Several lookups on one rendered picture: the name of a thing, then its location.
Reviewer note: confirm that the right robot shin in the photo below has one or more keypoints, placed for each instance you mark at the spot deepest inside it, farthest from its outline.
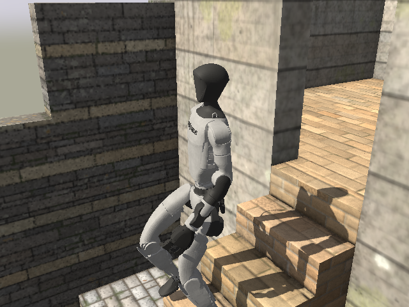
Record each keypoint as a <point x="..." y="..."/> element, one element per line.
<point x="162" y="260"/>

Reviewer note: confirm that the robot left upper arm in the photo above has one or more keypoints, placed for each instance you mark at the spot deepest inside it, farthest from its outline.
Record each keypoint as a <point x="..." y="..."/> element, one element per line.
<point x="219" y="136"/>

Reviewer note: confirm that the robot torso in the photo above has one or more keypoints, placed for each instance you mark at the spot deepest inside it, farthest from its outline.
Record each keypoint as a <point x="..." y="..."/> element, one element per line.
<point x="201" y="159"/>

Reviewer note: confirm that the left robot forearm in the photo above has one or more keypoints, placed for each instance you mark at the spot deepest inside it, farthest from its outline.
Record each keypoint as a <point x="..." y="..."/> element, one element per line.
<point x="212" y="197"/>

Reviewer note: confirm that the robot right hand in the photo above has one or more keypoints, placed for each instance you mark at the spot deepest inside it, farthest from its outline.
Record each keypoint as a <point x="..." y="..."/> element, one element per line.
<point x="222" y="206"/>

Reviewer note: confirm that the robot left hand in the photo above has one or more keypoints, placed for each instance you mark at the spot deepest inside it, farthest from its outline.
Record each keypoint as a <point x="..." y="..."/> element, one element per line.
<point x="182" y="237"/>

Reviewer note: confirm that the robot right upper arm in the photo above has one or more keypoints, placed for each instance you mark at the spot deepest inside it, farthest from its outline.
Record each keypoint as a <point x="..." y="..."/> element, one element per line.
<point x="199" y="105"/>

